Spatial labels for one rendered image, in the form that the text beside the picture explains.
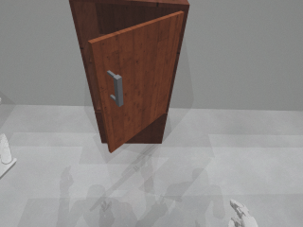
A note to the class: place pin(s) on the robot left hand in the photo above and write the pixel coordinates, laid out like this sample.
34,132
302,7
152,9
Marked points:
7,162

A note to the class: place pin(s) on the handle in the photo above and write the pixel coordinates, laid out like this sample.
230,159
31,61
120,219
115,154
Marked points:
118,86

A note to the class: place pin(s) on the cupboard door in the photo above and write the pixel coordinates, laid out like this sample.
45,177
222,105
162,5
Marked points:
144,56

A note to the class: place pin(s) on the robot right hand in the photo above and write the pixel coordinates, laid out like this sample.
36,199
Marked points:
243,213

